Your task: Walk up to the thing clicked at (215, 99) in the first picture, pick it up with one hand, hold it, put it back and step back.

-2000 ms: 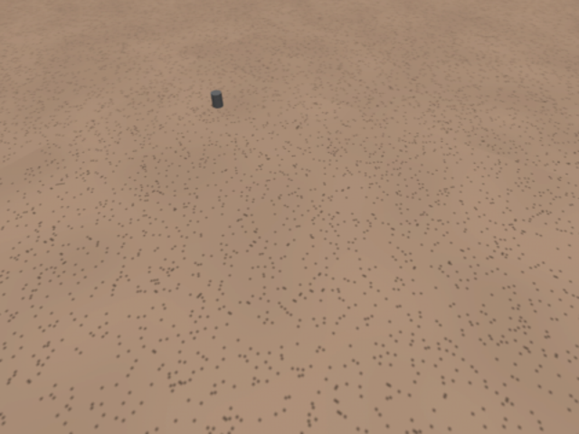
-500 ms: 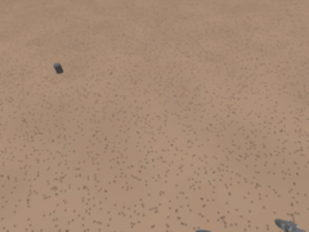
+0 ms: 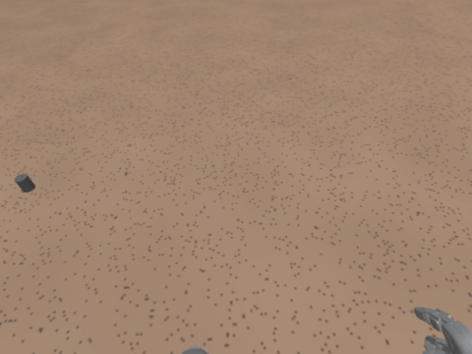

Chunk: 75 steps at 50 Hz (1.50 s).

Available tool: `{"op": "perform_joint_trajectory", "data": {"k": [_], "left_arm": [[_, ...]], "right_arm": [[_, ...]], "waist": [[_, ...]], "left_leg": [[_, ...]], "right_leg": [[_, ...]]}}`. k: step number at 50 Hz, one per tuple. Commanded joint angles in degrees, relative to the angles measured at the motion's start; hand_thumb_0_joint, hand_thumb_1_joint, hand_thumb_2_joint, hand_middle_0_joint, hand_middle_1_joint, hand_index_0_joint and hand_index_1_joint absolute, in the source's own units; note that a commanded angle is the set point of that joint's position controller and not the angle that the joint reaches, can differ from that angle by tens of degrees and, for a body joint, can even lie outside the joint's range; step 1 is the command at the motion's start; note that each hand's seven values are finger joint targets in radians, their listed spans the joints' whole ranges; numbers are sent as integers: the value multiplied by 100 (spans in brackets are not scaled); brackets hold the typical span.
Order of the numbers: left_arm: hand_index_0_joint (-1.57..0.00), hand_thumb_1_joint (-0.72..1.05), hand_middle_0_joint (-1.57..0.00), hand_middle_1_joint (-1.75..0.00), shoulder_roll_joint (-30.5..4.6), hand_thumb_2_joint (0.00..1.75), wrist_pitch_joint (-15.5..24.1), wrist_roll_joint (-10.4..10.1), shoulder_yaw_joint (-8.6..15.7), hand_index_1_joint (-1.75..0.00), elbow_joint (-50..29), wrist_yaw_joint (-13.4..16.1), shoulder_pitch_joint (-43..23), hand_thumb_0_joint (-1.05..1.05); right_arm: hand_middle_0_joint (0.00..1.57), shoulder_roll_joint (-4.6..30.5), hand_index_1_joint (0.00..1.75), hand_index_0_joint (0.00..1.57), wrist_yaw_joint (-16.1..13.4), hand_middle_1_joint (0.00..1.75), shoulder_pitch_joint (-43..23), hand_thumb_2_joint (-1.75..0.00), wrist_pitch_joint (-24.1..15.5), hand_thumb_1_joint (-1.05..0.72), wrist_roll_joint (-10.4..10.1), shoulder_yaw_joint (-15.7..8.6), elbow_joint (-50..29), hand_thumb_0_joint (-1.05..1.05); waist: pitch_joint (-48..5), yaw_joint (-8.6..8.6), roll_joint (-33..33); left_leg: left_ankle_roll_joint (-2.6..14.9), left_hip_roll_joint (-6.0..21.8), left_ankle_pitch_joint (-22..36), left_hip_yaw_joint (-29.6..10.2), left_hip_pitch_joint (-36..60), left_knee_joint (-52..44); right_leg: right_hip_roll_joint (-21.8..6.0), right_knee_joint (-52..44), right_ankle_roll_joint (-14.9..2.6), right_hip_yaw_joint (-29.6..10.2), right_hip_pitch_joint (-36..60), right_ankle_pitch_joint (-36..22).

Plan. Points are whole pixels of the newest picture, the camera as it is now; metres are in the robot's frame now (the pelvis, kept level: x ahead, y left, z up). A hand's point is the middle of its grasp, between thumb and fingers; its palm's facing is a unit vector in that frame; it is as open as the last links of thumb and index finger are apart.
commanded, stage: walk up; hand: left
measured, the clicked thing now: (25, 183) +1.25 +1.35 -0.70
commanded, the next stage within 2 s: none
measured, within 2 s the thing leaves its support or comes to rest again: neither
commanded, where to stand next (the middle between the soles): +0.80 +1.48 m, yaw -46 degrees
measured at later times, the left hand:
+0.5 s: hand (53, 268) +0.35 +0.45 -0.10, palm faces -0.23 -0.81 -0.54, open 7.4 cm
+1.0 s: hand (7, 228) +0.48 +0.64 -0.12, palm faces -0.39 -0.75 -0.53, open 7.4 cm
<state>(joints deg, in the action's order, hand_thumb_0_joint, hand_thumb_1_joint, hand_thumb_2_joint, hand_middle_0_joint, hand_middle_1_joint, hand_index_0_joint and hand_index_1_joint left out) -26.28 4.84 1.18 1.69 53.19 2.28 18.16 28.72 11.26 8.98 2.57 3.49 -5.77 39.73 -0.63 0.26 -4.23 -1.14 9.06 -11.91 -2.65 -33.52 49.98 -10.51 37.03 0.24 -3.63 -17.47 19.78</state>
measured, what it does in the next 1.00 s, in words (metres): steps to the left, turning right: left foot, then right foot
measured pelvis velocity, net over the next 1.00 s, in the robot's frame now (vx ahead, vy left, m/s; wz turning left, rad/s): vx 0.31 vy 0.39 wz -0.39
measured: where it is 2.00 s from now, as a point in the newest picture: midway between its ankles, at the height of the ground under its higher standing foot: (88, 296)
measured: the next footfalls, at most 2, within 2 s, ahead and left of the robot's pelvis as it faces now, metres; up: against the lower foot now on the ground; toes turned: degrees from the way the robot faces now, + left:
left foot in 0.04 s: +0.16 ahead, +0.20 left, +0.00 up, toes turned +1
right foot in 0.42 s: +0.21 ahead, +0.05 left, +0.00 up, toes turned -21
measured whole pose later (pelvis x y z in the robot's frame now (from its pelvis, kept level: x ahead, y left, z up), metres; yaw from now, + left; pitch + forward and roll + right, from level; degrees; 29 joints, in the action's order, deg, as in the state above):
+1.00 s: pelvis +0.31 +0.39 +0.01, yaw -22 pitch +0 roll +0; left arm -25.0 3.5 -0.7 2.9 55.4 4.6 16.6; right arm 24.3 4.7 16.2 4.1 5.1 -4.7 42.7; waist 4.5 5.6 -2.3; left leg 2.8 0.9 -21.6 6.0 -19.9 41.1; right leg -1.0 49.2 -3.3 8.1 -30.3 19.6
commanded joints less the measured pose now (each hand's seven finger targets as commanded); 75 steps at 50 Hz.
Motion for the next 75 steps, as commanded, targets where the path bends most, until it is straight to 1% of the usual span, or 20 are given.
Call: {"op": "perform_joint_trajectory", "data": {"k": [1,4,9,15,19,20,21,23,28,35,37,39,47,51,52,54,59,68,70,75], "left_arm": [[-20,90,-20,-30,-1528,90,-4,183,556,-30,-768,267,-1858,0],[-20,90,-20,-30,-1052,90,-17,-86,232,-30,-462,383,-567,0],[-20,90,-20,-30,-1613,90,-120,-180,500,-30,299,174,-110,0],[-20,90,-20,-30,-1189,90,-175,-169,362,-30,5,191,-612,0],[-20,90,-20,-30,-1241,90,-162,-214,500,-30,316,295,570,0],[-20,90,-20,-30,-1611,90,-170,-155,672,-30,443,399,1267,0],[-20,90,-20,-30,-1898,90,-174,-129,835,-30,355,491,1428,0],[-20,90,-20,-30,-2202,90,-115,-283,791,-30,-116,624,-91,0],[-20,90,-20,-30,-1707,90,80,-66,671,-30,-296,450,-790,0],[-20,90,-20,-30,-1974,90,-6,106,771,-30,-362,322,-1001,0],[-20,90,-20,-30,-979,90,-96,66,470,-30,-432,376,-918,0],[-20,90,-20,-30,-1050,90,5,-99,327,-30,-328,538,-856,0],[-20,90,-20,-30,-1205,90,-34,-200,500,-30,0,351,266,0],[-20,90,-20,-30,-1751,90,-8,83,830,-30,68,509,1831,0],[-20,90,-20,-30,-1990,90,2,129,820,-30,-285,538,1475,0],[-20,90,-20,-30,-2057,90,3,-30,804,-30,-675,575,671,0],[-20,90,-20,-30,-1812,90,65,92,797,-30,-854,438,198,0],[-20,90,-20,-30,-1873,90,18,126,749,-30,-945,356,87,0],[-20,90,-20,-30,-966,90,-17,17,454,-30,-1071,465,-88,0],[-20,90,-20,-30,-1441,90,13,-195,509,-30,-374,486,544,0]], "right_arm": [[20,1269,30,20,-335,30,2487,-90,-112,-90,42,-649,381,0],[20,2045,30,20,-648,30,248,-90,-353,-90,-112,-820,-207,0],[20,922,30,20,-656,30,231,-90,-427,-90,79,-505,-113,0],[20,797,30,20,-700,30,858,-90,-299,-90,113,-476,-111,0],[20,821,30,20,-701,30,129,-90,-170,-90,91,-438,-468,0],[20,640,30,20,-704,30,22,-90,-199,-90,50,-353,-589,0],[20,315,30,20,-718,30,228,-90,-211,-90,60,-241,-644,0],[20,1075,30,20,-764,30,584,-90,-44,-90,97,-455,-489,0],[20,864,30,20,-497,30,803,-90,67,-90,-24,-333,-85,0],[20,834,30,20,-386,30,1174,-90,70,-90,-11,-450,249,0],[20,1431,30,20,-539,30,2070,-90,-17,-90,178,-628,388,0],[20,1801,30,20,-705,30,764,-90,-117,-90,9,-653,59,0],[20,879,30,20,-766,30,62,-90,-103,-90,169,-320,-431,0],[20,324,30,20,-689,30,-63,-90,-3,-90,25,-131,-793,0],[20,330,30,20,-703,30,424,-90,51,-90,56,-111,-783,0],[20,1021,30,20,-777,30,204,-90,185,-90,113,-379,-676,0],[20,952,30,20,-539,30,558,-90,184,-90,113,-423,-298,0],[20,981,30,20,-496,30,1032,-90,51,-90,93,-600,-124,0],[20,1891,30,20,-661,30,1243,-90,-76,-90,206,-760,-240,0],[20,1132,30,20,-846,30,196,-90,-98,-90,82,-522,-554,0]], "waist": [[-23,1807,-804],[213,369,-1628],[-148,258,-711],[-374,615,-436],[-440,-206,-49],[-760,-660,420],[-838,-742,1837],[-237,-59,512],[208,481,727],[51,884,859],[203,1441,-1743],[353,781,-1410],[-171,300,-1051],[-530,-711,1083],[-725,-273,1113],[-168,-142,391],[76,207,977],[-266,512,745],[94,897,-1872],[95,335,-1041]], "left_leg": [[-15,-372,-1908,-349,3247,-1794],[483,1456,-4185,-3766,1328,-4683],[535,346,-1516,-737,2104,-3402],[790,643,436,-285,3111,-3164],[-221,-34,2190,949,1463,-1729],[-795,-463,2068,1398,367,-638],[-782,-665,-2159,717,-1439,967],[-882,-188,-1721,-974,-1685,3307],[-196,-66,-469,-577,-169,1674],[32,-635,-622,801,2529,-798],[381,344,-2333,-1292,2822,-3046],[1174,1245,-1839,-3222,2080,-3752],[1644,582,1358,-718,1985,-2186],[469,-692,-268,451,-907,720],[193,-694,-1760,-144,-1408,1637],[78,-376,-1799,-686,-1169,2691],[50,-356,-1026,-375,-185,1868],[289,-826,-1214,363,2016,-1114],[888,786,-1314,-2588,2494,-2979],[1404,456,1503,-1319,2068,-1945]], "right_leg": [[895,2530,-511,703,-3516,1722],[680,4846,-706,-552,-3440,474],[460,2821,-202,286,-2352,-180],[640,912,-112,814,-1770,-72],[785,-1141,-419,1033,1216,-1230],[617,-1546,-619,901,2824,-1205],[-917,-1476,-1258,-1349,3734,-430],[-2468,-2320,-2457,-3490,1807,942],[-417,-1800,-1124,-333,-140,145],[139,-674,-800,355,-2128,1041],[1462,2619,-428,1109,-3265,1758],[1018,3586,-582,44,-3299,1173],[622,1328,-336,795,-1307,228],[-66,-1198,-646,-623,2401,-913],[-1272,-1577,-997,-2577,2429,-15],[-1918,-2065,-2002,-3309,683,1039],[-545,-1406,-1240,-972,-638,802],[-60,240,-917,-258,-1809,430],[1698,2816,-325,692,-3835,1925],[889,2891,-348,452,-2573,571]]}}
